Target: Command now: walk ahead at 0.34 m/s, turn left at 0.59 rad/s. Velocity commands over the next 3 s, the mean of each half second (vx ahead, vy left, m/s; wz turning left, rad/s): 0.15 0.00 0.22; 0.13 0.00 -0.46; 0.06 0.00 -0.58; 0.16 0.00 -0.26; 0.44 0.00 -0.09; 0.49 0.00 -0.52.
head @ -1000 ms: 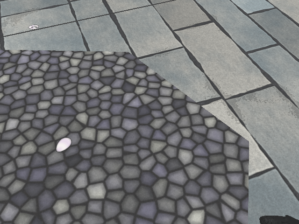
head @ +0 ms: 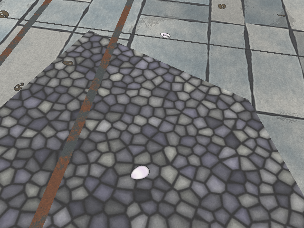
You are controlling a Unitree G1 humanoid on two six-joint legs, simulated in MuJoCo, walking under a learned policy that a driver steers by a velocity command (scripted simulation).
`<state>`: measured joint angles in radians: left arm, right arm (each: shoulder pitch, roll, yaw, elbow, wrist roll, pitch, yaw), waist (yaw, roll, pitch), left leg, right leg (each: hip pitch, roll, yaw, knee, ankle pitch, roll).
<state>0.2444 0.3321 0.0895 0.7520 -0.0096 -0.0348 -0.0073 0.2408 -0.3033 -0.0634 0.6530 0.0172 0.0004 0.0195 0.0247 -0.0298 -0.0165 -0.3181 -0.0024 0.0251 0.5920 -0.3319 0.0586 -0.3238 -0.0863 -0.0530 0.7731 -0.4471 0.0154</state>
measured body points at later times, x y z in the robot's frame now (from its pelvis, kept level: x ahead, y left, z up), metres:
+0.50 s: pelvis +0.15 +0.00 +0.00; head +0.19 +0.00 +0.45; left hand +0.30 +0.28 -0.10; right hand +0.30 -0.26 -0.11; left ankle +0.05 +0.12 -0.66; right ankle +0.25 -0.08 -0.73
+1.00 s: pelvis +0.21 +0.04 +0.02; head +0.23 +0.06 +0.47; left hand +0.44 +0.28 -0.08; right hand +0.23 -0.25 -0.08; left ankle +0.21 +0.16 -0.73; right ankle +0.24 -0.12 -0.66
